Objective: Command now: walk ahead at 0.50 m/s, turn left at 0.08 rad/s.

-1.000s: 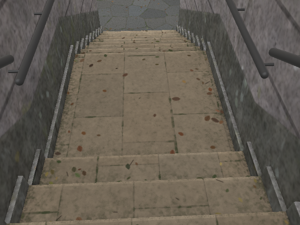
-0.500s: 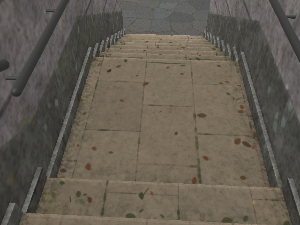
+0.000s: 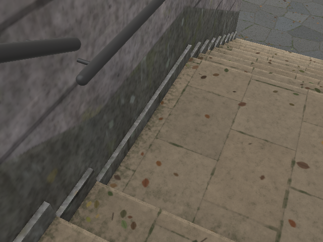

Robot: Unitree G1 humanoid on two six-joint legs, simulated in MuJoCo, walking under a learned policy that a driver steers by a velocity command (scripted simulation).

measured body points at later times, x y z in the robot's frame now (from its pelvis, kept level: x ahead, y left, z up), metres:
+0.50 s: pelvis +0.29 +0.06 -0.12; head +0.31 +0.06 +0.33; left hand +0.41 +0.29 -0.26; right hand +0.24 -0.17 -0.26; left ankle +0.27 +0.15 -0.84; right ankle +0.41 -0.09 -0.79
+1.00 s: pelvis +0.50 -0.07 -0.26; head +0.52 -0.08 +0.19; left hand +0.65 +0.16 -0.39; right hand +0.52 -0.36 -0.37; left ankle +0.55 +0.08 -0.83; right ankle +0.51 -0.17 -1.00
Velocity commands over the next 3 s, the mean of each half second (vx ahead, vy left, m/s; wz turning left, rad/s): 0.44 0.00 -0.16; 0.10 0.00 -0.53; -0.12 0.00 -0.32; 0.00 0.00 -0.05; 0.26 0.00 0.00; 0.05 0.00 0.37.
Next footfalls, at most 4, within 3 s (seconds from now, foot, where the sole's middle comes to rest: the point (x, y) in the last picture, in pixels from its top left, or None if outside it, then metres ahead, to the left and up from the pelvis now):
0.20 left None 0.31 0.16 -0.88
0.80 right None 0.54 -0.18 -1.03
1.22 left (181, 238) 0.63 0.01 -1.03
1.82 right None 0.30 -0.04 -0.88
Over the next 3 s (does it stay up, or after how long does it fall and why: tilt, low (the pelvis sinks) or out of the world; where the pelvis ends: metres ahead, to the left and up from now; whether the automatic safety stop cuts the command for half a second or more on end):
stays up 0.52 -0.14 -0.28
